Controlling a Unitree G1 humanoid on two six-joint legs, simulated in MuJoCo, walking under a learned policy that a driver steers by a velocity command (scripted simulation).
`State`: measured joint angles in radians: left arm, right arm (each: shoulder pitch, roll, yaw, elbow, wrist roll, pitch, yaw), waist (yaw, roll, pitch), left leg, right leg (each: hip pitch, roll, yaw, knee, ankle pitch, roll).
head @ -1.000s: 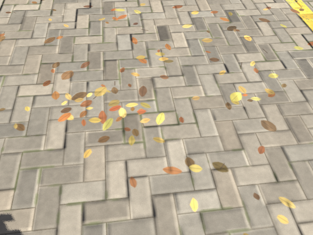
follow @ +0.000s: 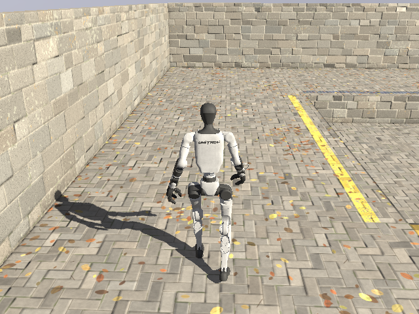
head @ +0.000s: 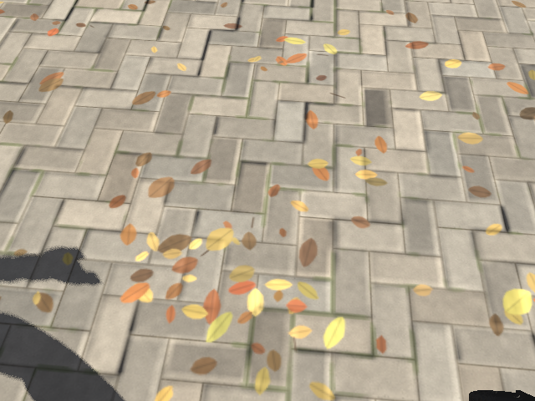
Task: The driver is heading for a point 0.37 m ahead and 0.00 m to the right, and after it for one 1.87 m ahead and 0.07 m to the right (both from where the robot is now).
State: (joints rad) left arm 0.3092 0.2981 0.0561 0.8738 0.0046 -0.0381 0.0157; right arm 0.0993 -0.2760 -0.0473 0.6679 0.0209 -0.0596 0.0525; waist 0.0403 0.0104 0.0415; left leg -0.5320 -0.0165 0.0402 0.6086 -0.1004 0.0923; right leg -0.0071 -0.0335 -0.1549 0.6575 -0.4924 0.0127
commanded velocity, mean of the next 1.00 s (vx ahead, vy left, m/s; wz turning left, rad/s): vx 0.23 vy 0.00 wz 0.16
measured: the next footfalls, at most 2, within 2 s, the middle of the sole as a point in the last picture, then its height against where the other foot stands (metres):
right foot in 0.44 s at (326, 396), level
left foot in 0.74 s outside the picture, level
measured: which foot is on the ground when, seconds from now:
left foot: down 0.00-0.46, up 0.48-0.72, down 0.74-1.00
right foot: up 0.00-0.42, down 0.44-1.00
